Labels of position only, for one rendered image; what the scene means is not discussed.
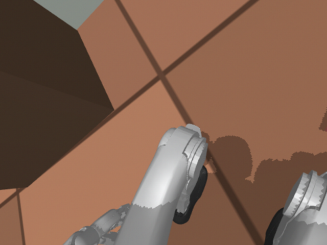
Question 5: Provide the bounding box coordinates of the left robot arm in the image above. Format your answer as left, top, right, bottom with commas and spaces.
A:
63, 226, 100, 245

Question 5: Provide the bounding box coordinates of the right robot foot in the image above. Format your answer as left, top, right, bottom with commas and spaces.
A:
264, 208, 284, 245

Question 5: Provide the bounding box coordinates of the left robot hand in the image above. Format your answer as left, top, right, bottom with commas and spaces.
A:
90, 203, 130, 245

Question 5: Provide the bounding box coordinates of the left robot foot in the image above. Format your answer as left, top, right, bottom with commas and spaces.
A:
173, 165, 208, 225

